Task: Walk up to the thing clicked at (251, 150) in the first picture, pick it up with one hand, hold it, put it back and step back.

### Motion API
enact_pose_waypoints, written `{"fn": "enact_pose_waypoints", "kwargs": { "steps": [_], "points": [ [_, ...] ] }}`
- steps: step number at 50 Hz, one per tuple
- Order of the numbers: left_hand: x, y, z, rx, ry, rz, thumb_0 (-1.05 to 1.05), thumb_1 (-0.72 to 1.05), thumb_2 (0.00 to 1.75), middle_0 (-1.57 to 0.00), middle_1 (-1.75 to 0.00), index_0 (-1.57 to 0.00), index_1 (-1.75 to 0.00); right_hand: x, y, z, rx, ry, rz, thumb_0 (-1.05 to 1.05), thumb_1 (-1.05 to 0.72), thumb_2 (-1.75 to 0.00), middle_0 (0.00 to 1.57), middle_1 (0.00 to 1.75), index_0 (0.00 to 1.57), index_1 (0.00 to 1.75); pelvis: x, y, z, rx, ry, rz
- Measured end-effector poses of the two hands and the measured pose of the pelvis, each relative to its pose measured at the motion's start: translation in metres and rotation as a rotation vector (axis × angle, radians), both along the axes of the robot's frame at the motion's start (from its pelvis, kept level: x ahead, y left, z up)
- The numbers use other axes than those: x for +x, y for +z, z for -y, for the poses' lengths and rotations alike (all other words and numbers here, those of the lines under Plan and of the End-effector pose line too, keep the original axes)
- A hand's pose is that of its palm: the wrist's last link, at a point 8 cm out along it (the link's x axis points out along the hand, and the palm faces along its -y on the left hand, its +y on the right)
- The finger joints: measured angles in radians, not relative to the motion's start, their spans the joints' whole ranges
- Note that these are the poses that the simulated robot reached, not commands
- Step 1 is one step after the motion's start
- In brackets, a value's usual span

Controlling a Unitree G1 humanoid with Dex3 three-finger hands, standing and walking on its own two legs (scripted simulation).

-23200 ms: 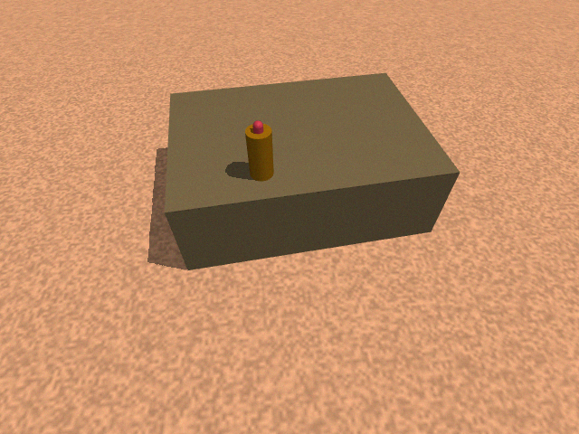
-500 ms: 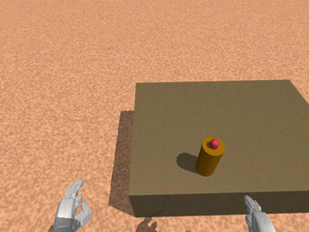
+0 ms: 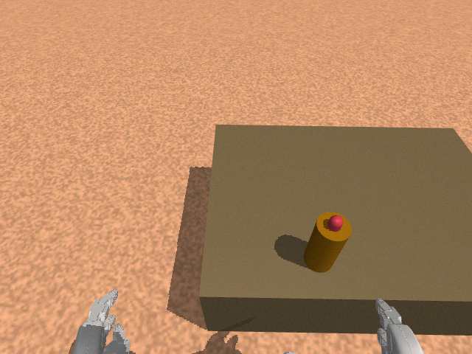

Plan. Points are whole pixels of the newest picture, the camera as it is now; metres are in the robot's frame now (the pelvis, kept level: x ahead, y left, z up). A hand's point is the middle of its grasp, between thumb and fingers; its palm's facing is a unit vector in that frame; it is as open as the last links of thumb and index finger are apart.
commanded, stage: home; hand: right
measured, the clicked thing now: (326, 240) +0.47 -0.23 -0.24
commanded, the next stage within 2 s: none
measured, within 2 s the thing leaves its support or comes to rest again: neither
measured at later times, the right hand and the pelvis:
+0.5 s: hand out of the picture +0.16 -0.20 -0.04, palm faces +0.05 +0.98 -0.21, open 17.7 cm; pelvis +0.00 -0.02 +0.00, yaw +0 degrees
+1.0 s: hand (371, 352) +0.16 -0.19 -0.04, palm faces +0.05 +0.98 -0.21, open 17.6 cm; pelvis +0.00 -0.01 +0.00, yaw +0 degrees
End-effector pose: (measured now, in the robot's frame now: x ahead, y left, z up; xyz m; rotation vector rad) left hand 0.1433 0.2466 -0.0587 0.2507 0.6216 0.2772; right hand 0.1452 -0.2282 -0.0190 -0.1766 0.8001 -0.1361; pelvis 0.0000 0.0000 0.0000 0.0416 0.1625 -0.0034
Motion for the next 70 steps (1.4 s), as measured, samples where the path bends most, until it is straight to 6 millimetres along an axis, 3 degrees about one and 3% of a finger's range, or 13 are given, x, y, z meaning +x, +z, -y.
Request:
{"fn": "enact_pose_waypoints", "kwargs": {
  "steps": [10,29,52,70],
  "points": [
    [0.01,0.008,0.011,0.011,-0.019,0.045,0.01,0.9,0.91,-0.21,-0.3,-0.21,-0.3,-0.003,0.001,0.009,0.003,0.002,0.003,-0.01,0.58,-0.03,0.05,0.05,0.05,0.04,-0.002,0.0,0.008,0.006,-0.001,0.005],
    [-0.001,0.001,0.025,0.002,-0.012,0.014,0.02,0.9,0.91,-0.21,-0.3,-0.21,-0.3,-0.003,0.001,0.018,-0.002,0.005,0.0,-0.01,0.58,-0.03,0.05,0.05,0.05,0.04,-0.004,0.0,0.017,0.012,0.003,-0.003],
    [0.014,0.008,0.021,0.007,-0.019,0.045,0.01,0.9,0.91,-0.21,-0.3,-0.21,-0.3,0.002,0.003,0.014,-0.001,0.004,0.002,-0.01,0.56,-0.04,0.05,0.05,0.05,0.04,0.002,0.001,0.013,0.009,0.0,-0.004],
    [0.006,0.004,0.014,0.004,-0.013,0.021,0.02,0.9,0.91,-0.21,-0.3,-0.21,-0.3,0.0,0.002,0.008,0.0,0.002,0.0,-0.01,0.55,-0.04,0.05,0.05,0.05,0.05,0.0,0.001,0.008,0.007,-0.001,-0.004]
  ]
}}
